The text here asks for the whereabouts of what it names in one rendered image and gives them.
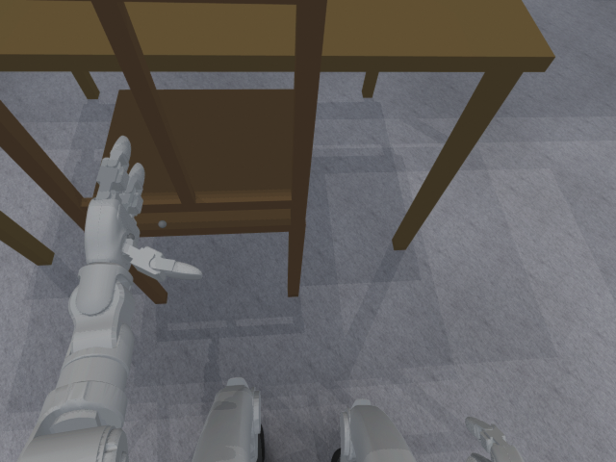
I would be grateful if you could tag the robot left upper arm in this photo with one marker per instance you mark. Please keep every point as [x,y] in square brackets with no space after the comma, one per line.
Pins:
[96,444]

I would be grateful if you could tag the left robot thigh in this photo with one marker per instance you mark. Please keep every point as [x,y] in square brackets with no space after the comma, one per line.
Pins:
[234,418]

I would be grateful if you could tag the left robot hand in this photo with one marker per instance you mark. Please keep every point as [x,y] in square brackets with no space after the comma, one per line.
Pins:
[110,219]

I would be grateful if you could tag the right robot hand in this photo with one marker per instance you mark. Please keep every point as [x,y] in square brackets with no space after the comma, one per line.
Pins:
[493,441]

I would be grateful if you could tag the chair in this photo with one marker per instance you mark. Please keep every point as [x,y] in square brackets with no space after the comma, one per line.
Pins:
[215,161]

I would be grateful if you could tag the right robot thigh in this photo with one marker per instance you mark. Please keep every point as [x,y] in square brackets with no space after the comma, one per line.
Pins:
[369,435]

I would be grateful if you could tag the left robot forearm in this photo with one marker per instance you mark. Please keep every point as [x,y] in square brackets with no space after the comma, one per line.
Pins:
[91,386]

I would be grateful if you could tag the robot thigh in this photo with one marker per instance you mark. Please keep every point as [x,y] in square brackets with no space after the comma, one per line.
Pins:
[369,435]
[234,418]

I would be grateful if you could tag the table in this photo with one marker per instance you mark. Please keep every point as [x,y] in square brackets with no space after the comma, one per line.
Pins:
[498,37]

